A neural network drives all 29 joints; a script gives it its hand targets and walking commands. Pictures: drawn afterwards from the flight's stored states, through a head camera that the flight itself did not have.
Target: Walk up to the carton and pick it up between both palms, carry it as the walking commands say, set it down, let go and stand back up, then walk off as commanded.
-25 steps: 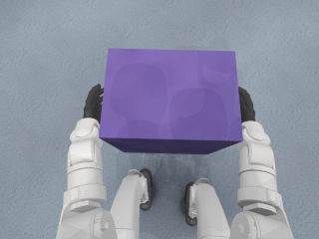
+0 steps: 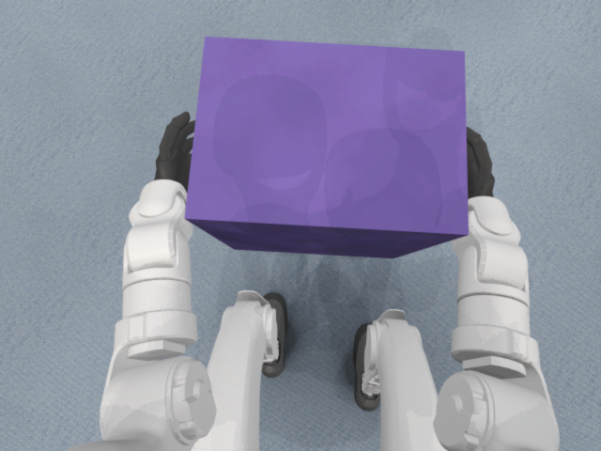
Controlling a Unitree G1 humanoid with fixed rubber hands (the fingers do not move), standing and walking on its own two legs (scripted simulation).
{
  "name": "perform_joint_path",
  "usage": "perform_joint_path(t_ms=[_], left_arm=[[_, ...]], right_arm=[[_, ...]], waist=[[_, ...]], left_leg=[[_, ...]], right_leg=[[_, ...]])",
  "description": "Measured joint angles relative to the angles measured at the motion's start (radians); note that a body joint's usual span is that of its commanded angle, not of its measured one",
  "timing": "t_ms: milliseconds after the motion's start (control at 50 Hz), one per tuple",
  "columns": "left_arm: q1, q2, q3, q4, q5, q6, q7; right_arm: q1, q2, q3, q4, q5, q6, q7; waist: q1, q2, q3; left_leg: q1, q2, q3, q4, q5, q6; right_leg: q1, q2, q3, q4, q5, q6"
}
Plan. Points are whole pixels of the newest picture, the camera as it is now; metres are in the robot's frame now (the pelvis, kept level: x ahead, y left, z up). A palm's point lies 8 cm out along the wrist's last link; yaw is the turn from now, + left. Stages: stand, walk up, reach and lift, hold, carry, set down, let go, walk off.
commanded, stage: set down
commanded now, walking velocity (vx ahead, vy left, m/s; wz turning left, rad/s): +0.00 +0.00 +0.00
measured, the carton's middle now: (321, 174) +0.46 +0.02 -0.15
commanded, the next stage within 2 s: none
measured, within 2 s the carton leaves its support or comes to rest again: neither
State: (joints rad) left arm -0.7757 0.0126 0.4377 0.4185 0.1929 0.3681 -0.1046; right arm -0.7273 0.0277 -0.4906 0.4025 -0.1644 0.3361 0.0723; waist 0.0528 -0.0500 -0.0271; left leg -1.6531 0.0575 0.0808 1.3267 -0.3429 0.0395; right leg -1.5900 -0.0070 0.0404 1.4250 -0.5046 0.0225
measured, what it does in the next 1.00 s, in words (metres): lowers itself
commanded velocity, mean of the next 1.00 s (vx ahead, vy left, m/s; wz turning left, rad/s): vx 0.00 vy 0.00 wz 0.00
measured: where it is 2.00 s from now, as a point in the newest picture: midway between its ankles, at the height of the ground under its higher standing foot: (319, 365)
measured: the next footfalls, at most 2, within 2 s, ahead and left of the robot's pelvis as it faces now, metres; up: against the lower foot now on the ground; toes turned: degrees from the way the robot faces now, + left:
none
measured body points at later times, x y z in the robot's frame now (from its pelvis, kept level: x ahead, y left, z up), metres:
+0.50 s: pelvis -0.01 +0.00 -0.07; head +0.31 +0.03 +0.25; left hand +0.47 +0.21 -0.19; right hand +0.47 -0.16 -0.20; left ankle +0.12 +0.11 -0.57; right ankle +0.06 -0.13 -0.57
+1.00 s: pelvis -0.02 +0.00 -0.12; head +0.34 +0.03 +0.14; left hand +0.50 +0.21 -0.28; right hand +0.49 -0.16 -0.29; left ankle +0.12 +0.11 -0.57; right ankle +0.06 -0.13 -0.57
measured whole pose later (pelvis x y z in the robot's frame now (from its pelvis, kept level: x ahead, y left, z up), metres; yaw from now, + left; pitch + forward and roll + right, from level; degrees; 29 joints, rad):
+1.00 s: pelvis -0.02 +0.00 -0.12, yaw +0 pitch +45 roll +0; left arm -1.18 0.19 0.38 0.54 0.13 0.38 -0.07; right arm -1.07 -0.09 -0.49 0.45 -0.08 0.36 -0.01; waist 0.04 -0.05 0.17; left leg -2.13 0.06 0.05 1.74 -0.40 0.04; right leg -2.04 0.01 0.04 1.85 -0.60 0.03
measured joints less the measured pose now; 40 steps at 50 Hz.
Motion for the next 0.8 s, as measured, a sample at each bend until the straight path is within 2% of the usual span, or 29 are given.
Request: perform_joint_path(t_ms=[460, 620, 800], left_arm=[[-0.197, 0.06, -0.006, 0.055, -0.013, 0.027, 0.014], [-0.255, 0.099, -0.031, 0.057, -0.041, 0.026, 0.028], [-0.336, 0.135, -0.032, 0.113, -0.053, 0.016, 0.031]], right_arm=[[-0.156, -0.041, -0.039, 0.008, 0.026, 0.027, -0.021], [-0.213, -0.074, -0.008, 0.008, 0.068, 0.029, -0.049], [-0.288, -0.088, -0.024, 0.032, 0.073, 0.035, -0.063]], waist=[[-0.013, 0.0, 0.036], [-0.013, 0.0, 0.08], [-0.013, 0.0, 0.105]], left_leg=[[-0.281, 0.0, -0.019, 0.222, -0.033, 0.003], [-0.355, 0.0, -0.023, 0.288, -0.04, 0.003], [-0.422, 0.0, -0.027, 0.35, -0.048, 0.003]], right_leg=[[-0.263, 0.009, 0.0, 0.221, -0.048, 0.009], [-0.336, 0.012, 0.0, 0.294, -0.064, 0.01], [-0.4, 0.014, 0.0, 0.36, -0.079, 0.01]])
